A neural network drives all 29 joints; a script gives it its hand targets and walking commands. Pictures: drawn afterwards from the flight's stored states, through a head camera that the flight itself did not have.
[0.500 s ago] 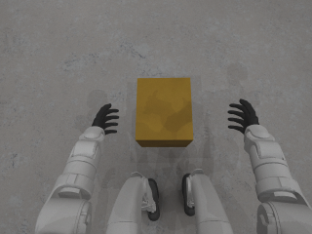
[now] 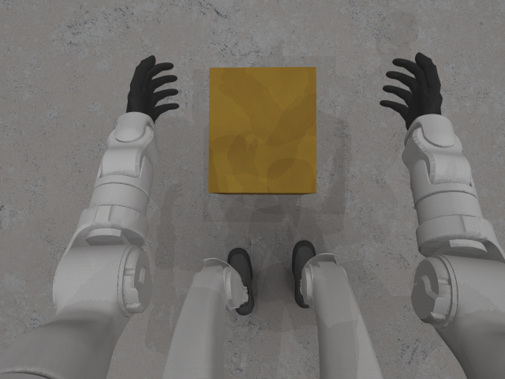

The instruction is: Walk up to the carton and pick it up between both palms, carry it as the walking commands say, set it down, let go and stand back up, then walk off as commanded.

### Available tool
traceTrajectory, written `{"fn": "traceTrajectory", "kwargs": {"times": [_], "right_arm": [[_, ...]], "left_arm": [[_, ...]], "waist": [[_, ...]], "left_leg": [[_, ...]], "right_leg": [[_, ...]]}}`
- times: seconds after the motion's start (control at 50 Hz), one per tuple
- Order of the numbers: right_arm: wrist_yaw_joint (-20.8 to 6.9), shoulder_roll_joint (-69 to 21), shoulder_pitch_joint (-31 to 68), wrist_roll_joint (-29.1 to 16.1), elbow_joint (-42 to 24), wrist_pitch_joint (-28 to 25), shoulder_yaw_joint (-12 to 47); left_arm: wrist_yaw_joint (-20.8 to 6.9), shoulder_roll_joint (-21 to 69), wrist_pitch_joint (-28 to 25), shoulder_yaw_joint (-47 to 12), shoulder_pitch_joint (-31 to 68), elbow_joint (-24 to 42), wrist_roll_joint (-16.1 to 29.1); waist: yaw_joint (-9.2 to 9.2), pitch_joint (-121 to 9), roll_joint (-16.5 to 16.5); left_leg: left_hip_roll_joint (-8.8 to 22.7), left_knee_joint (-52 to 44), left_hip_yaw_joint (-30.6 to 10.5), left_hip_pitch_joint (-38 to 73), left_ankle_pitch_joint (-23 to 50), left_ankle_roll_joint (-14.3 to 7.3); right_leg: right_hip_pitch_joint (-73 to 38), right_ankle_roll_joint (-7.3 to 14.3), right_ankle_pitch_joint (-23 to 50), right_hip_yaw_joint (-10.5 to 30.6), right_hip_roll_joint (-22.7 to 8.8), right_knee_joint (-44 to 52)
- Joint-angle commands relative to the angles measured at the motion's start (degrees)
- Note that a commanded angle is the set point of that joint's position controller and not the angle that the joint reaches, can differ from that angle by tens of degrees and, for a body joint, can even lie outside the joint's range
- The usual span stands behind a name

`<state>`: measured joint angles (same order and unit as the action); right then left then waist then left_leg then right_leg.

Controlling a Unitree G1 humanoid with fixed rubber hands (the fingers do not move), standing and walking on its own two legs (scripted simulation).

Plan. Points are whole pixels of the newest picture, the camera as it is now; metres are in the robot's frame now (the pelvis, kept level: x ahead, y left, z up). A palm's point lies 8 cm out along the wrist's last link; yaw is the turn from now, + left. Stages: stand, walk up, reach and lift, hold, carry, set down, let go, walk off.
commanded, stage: reach and lift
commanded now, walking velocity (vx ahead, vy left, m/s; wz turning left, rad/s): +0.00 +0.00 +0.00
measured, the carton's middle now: (262, 140) +0.51 +0.00 -0.52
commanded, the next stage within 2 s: none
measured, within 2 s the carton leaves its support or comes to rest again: neither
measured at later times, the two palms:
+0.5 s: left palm (159, 130) +0.48 +0.20 -0.23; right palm (385, 125) +0.47 -0.21 -0.22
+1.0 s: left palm (188, 146) +0.47 +0.18 -0.37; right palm (364, 139) +0.48 -0.22 -0.36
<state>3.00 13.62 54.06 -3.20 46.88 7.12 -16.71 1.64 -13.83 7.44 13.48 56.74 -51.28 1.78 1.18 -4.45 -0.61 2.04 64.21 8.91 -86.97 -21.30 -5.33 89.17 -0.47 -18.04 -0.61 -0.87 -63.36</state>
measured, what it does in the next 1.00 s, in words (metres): lowers itself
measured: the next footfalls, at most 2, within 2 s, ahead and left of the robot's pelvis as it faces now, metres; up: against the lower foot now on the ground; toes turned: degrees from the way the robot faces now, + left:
none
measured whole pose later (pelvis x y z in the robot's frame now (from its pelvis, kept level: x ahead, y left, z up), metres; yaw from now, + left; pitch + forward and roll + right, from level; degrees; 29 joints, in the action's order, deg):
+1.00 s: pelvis -0.08 -0.01 -0.22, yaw +2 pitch +28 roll +1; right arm 8.3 25.0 82.4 -14.4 51.6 13.9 -8.6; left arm 6.2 -23.8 14.8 6.5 84.0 -55.4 12.5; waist 2.4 29.9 -0.1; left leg 3.6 114.7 7.3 -113.0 -30.1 -6.5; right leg 115.2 0.5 -27.1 -0.7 -1.4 -113.9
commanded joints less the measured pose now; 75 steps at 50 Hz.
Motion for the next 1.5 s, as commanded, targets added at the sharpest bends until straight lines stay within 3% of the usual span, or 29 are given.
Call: {"fn": "traceTrajectory", "kwargs": {"times": [0.0,0.08,0.12,0.14,0.28,0.34,0.4,0.48,0.52,0.56,0.6,0.62,0.64,0.68,0.7,0.74,0.76,0.8,0.84,0.9,0.98,1.0,1.1,1.12,1.2,1.26,1.38,1.4,1.48], "right_arm": [[0.8,11.4,14.4,-0.4,-11.9,-3.4,-3.0],[1.0,11.0,17.1,-0.9,-13.7,-3.5,-2.6],[0.9,10.6,18.8,-0.6,-12.9,-3.6,-2.9],[0.8,10.8,19.9,-0.9,-11.8,-3.4,-2.2],[0.8,11.8,24.1,-0.8,-1.4,-0.3,-2.6],[1.6,14.1,27.9,-1.8,-1.7,0.6,-2.4],[1.9,15.1,29.2,-3.4,-2.7,1.2,-1.4],[2.9,20.5,35.2,-5.9,-9.5,2.3,-1.0],[3.3,20.9,35.8,-6.9,-11.6,3.1,0.4],[4.1,24.2,37.8,-9.3,-20.0,3.6,1.4],[4.4,25.0,39.4,-11.6,-20.5,6.2,2.5],[4.6,25.6,41.1,-12.0,-19.8,7.5,2.6],[4.8,25.7,45.0,-13.4,-28.7,7.7,4.0],[5.2,27.3,44.8,-12.1,-29.0,7.6,2.8],[5.6,27.8,44.8,-12.8,-29.2,8.1,3.0],[6.1,27.5,46.0,-13.5,-28.5,8.6,3.3],[5.9,25.5,44.8,-12.7,-19.5,8.7,3.8],[5.9,23.8,46.2,-11.2,-12.3,7.6,4.2],[5.5,21.9,45.2,-11.0,-4.6,6.6,5.1],[5.7,20.0,48.3,-12.6,-4.6,4.7,6.8],[5.8,17.7,46.8,-13.1,6.7,2.6,8.5],[6.0,17.6,48.6,-14.2,2.1,1.9,8.2],[6.1,16.9,49.4,-15.2,7.5,-0.4,9.9],[6.3,18.1,50.6,-15.1,2.2,-0.9,9.5],[6.6,18.7,51.1,-14.8,5.7,-2.1,10.3],[6.1,17.6,50.3,-15.4,9.4,-2.9,11.4],[5.9,16.3,46.1,-17.3,6.9,-3.6,11.8],[5.9,16.9,45.7,-17.0,5.9,-3.9,12.0],[5.7,16.4,44.2,-16.8,6.6,-4.0,12.0]], "left_arm": [[-1.3,-16.0,-3.8,6.2,18.6,11.8,2.5],[-2.2,-18.1,-4.0,7.8,20.3,12.8,2.2],[-2.4,-17.6,-4.0,6.3,22.2,10.8,2.9],[-2.7,-18.3,-3.9,6.6,22.5,8.4,2.8],[-2.2,-18.8,-0.9,3.9,28.2,1.1,2.5],[-1.4,-19.9,0.1,1.7,32.5,3.5,4.0],[-0.2,-20.9,0.8,0.0,34.2,5.0,4.7],[1.4,-21.9,2.4,-4.9,41.5,13.1,7.9],[2.3,-23.0,3.5,-5.4,41.2,15.0,8.8],[3.8,-24.7,5.0,-6.0,42.4,21.8,10.5],[4.6,-25.0,7.9,-7.3,44.3,24.5,11.2],[4.9,-23.6,9.7,-8.8,46.2,24.7,12.2],[5.9,-24.1,10.1,-9.9,47.7,32.5,14.5],[6.9,-26.2,10.3,-9.5,46.9,32.4,14.0],[7.2,-27.8,10.5,-8.5,46.8,31.3,13.7],[7.1,-27.5,10.8,-9.8,47.6,28.4,15.2],[6.6,-27.1,10.8,-9.5,45.3,18.6,14.2],[5.5,-26.3,9.2,-9.3,48.0,13.1,13.9],[4.7,-25.7,7.3,-9.8,49.1,9.0,13.4],[4.5,-27.2,4.7,-10.5,52.6,9.1,13.8],[3.5,-27.4,2.2,-11.0,53.3,-2.1,12.9],[3.5,-27.6,1.5,-11.1,54.4,1.8,13.0],[3.1,-26.4,-0.3,-12.6,54.0,-7.1,14.2],[3.4,-26.7,-0.7,-12.1,55.5,-1.6,14.4],[3.6,-27.1,-1.8,-12.6,55.0,-5.9,15.2],[2.9,-24.7,-2.3,-14.7,55.3,-9.1,16.5],[3.8,-25.5,-3.8,-13.9,53.2,-2.6,15.6],[3.8,-24.3,-3.8,-14.4,52.9,-1.2,16.5],[3.9,-23.4,-3.5,-14.2,49.8,-4.0,16.1]], "waist": [[-0.38,-73.1,2.2],[-1.97,-72.2,3.4],[-0.76,-66.7,3.7],[-2.16,-62.7,3.8],[0.47,-57.0,3.5],[1.28,-59.4,2.1],[0.52,-59.7,0.7],[3.34,-71.9,-1.6],[3.20,-79.5,0.6],[3.82,-93.8,0.4],[4.28,-100.4,-1.8],[6.20,-102.1,-2.4],[5.69,-111.2,-1.9],[6.86,-105.3,-2.2],[5.21,-103.5,-2.4],[5.09,-96.3,-1.6],[4.40,-82.1,-0.4],[4.39,-70.2,2.3],[4.65,-65.1,1.4],[4.40,-67.4,2.7],[3.85,-54.4,3.0],[3.28,-59.9,2.4],[3.29,-51.3,3.5],[2.97,-57.3,2.6],[2.79,-52.9,3.2],[4.35,-47.5,3.0],[1.79,-57.8,0.1],[3.00,-60.3,1.3],[2.50,-57.4,1.8]], "left_leg": [[-3.3,-0.2,-15.8,44.7,48.6,2.9],[-4.0,1.3,-14.6,38.6,43.1,2.5],[-4.3,2.3,-14.3,32.7,36.8,2.4],[-4.3,3.5,-14.3,30.6,35.3,2.2],[-4.4,9.6,-12.7,18.0,12.4,3.5],[-4.6,13.2,-12.3,17.6,9.4,3.9],[-4.5,15.8,-12.4,18.2,9.1,4.0],[-4.4,20.4,-12.7,23.9,7.8,4.2],[-4.6,23.6,-12.8,28.5,9.9,4.1],[-4.7,26.7,-14.4,37.8,14.2,4.2],[-4.9,29.1,-15.1,43.8,11.8,4.4],[-4.7,30.5,-15.7,46.4,11.4,4.9],[-5.4,33.5,-14.6,50.9,24.6,5.0],[-4.7,36.0,-16.8,48.5,29.1,4.6],[-4.6,36.3,-16.7,47.7,27.3,3.9],[-4.5,36.3,-15.5,41.1,20.6,3.1],[-4.3,36.1,-14.5,30.4,12.4,2.7],[-4.1,36.1,-13.7,18.4,4.6,2.3],[-3.7,38.0,-12.9,13.4,2.0,2.5],[-3.5,40.9,-12.6,12.7,2.5,2.2],[-2.8,44.5,-12.1,3.4,-1.4,2.0],[-3.2,44.5,-12.3,7.0,0.4,1.8],[-2.6,48.0,-12.4,2.0,-0.3,1.7],[-2.9,48.8,-11.9,5.6,2.4,2.0],[-2.6,51.0,-12.5,2.2,3.2,1.8],[-2.2,52.4,-12.9,0.2,2.4,2.1],[-2.0,54.0,-12.5,8.1,9.6,2.3],[-2.1,54.5,-12.4,9.0,11.1,2.3],[-2.4,53.9,-13.0,8.1,10.8,2.3]], "right_leg": [[-27.4,0.8,36.4,2.0,4.1,0.9],[-30.3,0.5,34.9,2.4,3.8,-0.6],[-27.3,0.3,30.0,1.8,3.6,-2.1],[-23.1,-0.2,27.1,2.1,3.2,-3.2],[-12.6,-0.1,6.5,-0.8,3.6,-11.1],[-9.9,0.3,3.6,-1.6,3.9,-15.0],[-4.9,0.4,2.5,-2.8,3.9,-18.7],[-4.8,1.0,0.3,-4.5,3.9,-23.4],[-8.6,1.0,2.0,-5.0,3.9,-26.1],[-13.1,1.2,5.1,-5.7,3.9,-29.4],[-15.4,1.5,4.0,-5.8,3.8,-31.4],[-15.0,1.7,4.1,-6.1,3.9,-32.9],[-20.5,1.4,12.6,-5.8,4.8,-34.7],[-14.2,1.5,12.7,-5.0,5.0,-36.9],[-13.0,1.6,10.8,-4.7,4.8,-37.5],[-11.5,1.7,8.3,-4.2,4.2,-37.8],[-7.2,1.8,3.6,-3.9,3.6,-37.7],[-5.1,1.8,0.1,-2.6,2.5,-38.2],[-4.3,2.0,-0.9,-1.7,2.0,-40.1],[-7.3,1.6,0.3,-2.0,1.8,-42.6],[-2.6,0.8,-3.1,-1.4,1.5,-45.7],[-5.5,0.5,-1.1,-1.7,1.5,-45.9],[-0.7,0.2,-2.2,-2.0,1.3,-48.9],[-3.9,0.2,0.4,-1.9,1.6,-49.2],[-0.8,0.1,0.8,-1.7,1.3,-52.0],[2.9,0.3,0.2,-1.8,0.8,-53.8],[1.7,0.0,5.7,-2.2,1.1,-55.7],[0.5,0.2,6.9,-2.7,1.2,-55.9],[2.8,0.0,6.3,-3.0,1.2,-56.3]]}}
